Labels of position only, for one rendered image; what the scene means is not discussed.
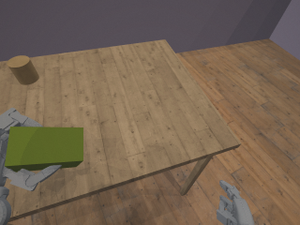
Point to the table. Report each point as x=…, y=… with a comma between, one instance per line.
x=141, y=111

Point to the robot left hand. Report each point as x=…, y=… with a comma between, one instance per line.
x=23, y=178

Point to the sponge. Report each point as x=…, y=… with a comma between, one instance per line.
x=36, y=148

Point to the robot left forearm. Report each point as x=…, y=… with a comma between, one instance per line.
x=5, y=207

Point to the robot right hand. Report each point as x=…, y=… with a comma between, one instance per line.
x=238, y=212

